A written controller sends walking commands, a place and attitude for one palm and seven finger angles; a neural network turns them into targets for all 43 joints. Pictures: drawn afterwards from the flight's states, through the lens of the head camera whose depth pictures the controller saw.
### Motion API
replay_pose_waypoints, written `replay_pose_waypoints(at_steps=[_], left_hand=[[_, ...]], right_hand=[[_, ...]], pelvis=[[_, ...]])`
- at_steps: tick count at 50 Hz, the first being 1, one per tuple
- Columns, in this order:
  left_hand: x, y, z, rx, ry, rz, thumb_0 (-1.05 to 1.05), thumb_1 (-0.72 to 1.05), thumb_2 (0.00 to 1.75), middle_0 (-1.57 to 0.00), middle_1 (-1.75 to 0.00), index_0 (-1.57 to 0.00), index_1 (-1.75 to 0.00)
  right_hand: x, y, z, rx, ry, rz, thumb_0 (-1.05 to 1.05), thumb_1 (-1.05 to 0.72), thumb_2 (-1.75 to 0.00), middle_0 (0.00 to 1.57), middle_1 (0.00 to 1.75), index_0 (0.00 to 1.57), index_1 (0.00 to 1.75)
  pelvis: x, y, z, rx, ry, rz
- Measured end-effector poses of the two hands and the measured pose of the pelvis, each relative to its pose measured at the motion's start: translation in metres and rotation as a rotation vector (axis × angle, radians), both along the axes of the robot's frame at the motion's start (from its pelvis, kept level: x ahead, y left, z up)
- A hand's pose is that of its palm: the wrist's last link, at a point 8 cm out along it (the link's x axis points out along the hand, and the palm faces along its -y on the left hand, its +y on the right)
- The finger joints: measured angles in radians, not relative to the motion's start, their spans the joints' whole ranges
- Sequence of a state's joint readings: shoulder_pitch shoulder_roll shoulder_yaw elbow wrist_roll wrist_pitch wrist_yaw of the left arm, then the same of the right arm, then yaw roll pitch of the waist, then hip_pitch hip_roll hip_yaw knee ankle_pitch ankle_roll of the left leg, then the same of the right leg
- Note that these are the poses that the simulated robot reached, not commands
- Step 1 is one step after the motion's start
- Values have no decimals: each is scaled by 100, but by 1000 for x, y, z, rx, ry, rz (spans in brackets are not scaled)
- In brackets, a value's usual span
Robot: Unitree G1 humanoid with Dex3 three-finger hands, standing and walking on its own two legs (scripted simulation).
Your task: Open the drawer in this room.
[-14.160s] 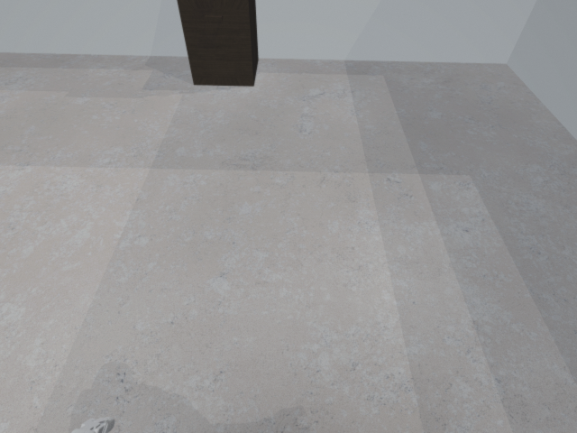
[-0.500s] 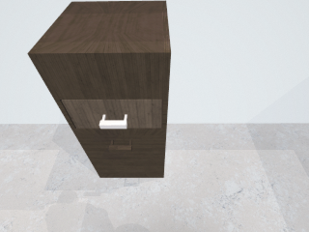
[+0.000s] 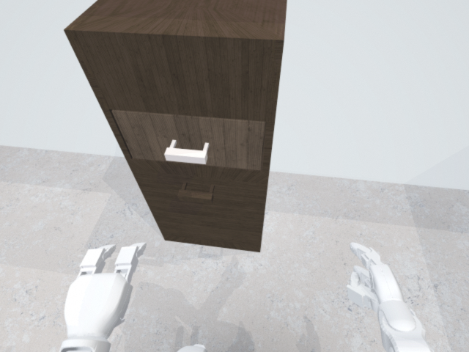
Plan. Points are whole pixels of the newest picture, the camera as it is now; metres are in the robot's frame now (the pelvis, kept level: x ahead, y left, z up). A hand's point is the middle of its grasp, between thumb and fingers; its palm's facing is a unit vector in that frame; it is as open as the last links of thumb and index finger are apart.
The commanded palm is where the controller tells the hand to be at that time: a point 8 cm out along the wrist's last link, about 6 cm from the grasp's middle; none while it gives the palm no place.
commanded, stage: raise the hand with hooked fingers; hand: left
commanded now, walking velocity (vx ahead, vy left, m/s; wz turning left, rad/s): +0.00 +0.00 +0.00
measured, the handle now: (188, 150) +0.58 +0.23 -0.07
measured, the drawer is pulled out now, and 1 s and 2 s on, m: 0.00 0.00 0.00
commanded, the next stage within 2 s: move the hooked fingers above the handle in 1.38 s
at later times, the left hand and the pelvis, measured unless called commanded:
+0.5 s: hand (110, 229) +0.27 +0.26 +0.05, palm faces +0.06 -0.09 -0.99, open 12.1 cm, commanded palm +0.25 +0.26 +0.11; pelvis +0.02 +0.03 +0.03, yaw +0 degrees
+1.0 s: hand (96, 172) +0.33 +0.29 +0.12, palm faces +0.03 -0.06 -1.00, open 13.8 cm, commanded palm +0.31 +0.29 +0.18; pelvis +0.03 +0.04 +0.05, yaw +1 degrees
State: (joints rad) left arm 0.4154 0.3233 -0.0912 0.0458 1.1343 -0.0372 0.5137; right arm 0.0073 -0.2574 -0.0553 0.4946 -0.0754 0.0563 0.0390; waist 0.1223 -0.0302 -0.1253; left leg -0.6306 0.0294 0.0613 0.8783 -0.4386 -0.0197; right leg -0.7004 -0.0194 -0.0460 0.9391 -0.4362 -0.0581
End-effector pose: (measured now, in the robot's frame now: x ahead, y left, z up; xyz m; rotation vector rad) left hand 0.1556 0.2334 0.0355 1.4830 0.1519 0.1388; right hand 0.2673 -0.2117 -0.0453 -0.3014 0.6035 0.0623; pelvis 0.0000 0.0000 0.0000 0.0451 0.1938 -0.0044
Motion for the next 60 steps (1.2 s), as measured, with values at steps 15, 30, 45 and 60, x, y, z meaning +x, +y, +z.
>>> replay_pose_waypoints(at_steps=[15,30,45,60], left_hand=[[76,8,54,-18,15,-38,0,13,57,-28,-78,-27,-79],[109,35,83,-3,-83,-40,0,-21,42,-30,-101,-30,-101],[146,51,125,12,-43,-56,0,-46,31,-32,-118,-31,-118],[163,51,137,-2,-2,-123,0,-49,30,-32,-120,-31,-120]], right_hand=[[-86,21,-41,86,286,-111,1,-90,-90,20,30,20,30],[-76,-1,-24,4,268,-209,2,-91,-90,19,30,20,30],[-34,56,-2,87,204,-92,1,-91,-90,20,30,20,30],[-69,29,-18,50,331,-155,1,-91,-90,20,30,20,30]], pelvis=[[10,10,23,-18,-59,-3],[21,35,32,-33,-82,-2],[28,43,44,-42,-134,13],[31,43,48,-43,-119,10]])
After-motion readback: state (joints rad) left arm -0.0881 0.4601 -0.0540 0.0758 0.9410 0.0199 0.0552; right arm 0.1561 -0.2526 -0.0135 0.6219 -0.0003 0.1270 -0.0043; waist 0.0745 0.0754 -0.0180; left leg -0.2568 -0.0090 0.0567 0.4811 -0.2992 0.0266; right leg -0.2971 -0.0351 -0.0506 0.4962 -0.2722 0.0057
